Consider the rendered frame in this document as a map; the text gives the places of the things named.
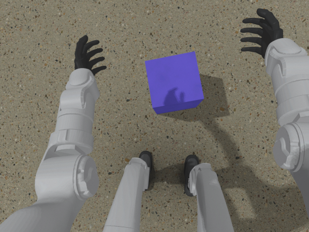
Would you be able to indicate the carton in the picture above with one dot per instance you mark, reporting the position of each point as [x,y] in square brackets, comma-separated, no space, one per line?
[174,83]

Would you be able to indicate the left robot shin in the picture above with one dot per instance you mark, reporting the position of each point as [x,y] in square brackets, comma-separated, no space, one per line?
[138,160]

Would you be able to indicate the right robot upper arm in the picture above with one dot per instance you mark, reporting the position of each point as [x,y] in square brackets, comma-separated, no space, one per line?
[291,152]

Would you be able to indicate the left robot hand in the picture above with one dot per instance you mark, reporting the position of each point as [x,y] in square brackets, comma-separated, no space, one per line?
[82,57]

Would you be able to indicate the robot left forearm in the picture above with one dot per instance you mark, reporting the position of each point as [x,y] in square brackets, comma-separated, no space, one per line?
[75,118]

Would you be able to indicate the right robot hand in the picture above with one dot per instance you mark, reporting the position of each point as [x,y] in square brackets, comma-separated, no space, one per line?
[269,32]

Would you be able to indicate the right robot foot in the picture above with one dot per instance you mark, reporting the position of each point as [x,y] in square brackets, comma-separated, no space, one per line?
[190,162]

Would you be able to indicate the left robot upper arm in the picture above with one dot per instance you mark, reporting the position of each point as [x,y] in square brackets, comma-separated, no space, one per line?
[63,184]

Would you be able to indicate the robot right forearm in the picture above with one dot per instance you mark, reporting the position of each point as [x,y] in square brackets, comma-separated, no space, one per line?
[288,66]

